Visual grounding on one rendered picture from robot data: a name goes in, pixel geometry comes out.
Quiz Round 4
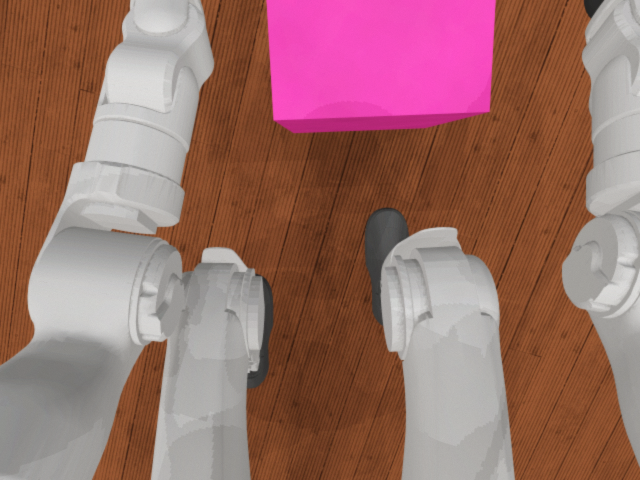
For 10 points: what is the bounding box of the robot left shin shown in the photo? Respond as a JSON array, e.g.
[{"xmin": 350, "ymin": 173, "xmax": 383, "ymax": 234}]
[{"xmin": 182, "ymin": 247, "xmax": 260, "ymax": 371}]

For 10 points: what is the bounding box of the left robot upper arm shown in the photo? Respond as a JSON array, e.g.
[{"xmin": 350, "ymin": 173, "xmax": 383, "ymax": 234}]
[{"xmin": 0, "ymin": 227, "xmax": 185, "ymax": 480}]

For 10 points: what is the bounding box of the right robot forearm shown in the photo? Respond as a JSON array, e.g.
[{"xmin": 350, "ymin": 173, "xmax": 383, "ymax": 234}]
[{"xmin": 582, "ymin": 0, "xmax": 640, "ymax": 217}]

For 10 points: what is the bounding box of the left robot thigh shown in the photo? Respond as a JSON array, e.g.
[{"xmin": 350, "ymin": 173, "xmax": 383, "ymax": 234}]
[{"xmin": 151, "ymin": 263, "xmax": 265, "ymax": 480}]

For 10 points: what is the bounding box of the left robot forearm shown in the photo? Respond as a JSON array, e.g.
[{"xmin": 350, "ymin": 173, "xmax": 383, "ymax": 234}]
[{"xmin": 28, "ymin": 0, "xmax": 214, "ymax": 322}]

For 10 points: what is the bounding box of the right robot upper arm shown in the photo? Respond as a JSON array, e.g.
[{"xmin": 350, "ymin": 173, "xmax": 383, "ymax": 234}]
[{"xmin": 562, "ymin": 210, "xmax": 640, "ymax": 467}]

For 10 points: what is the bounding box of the carton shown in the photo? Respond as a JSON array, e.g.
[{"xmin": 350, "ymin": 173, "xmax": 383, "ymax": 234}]
[{"xmin": 266, "ymin": 0, "xmax": 496, "ymax": 133}]

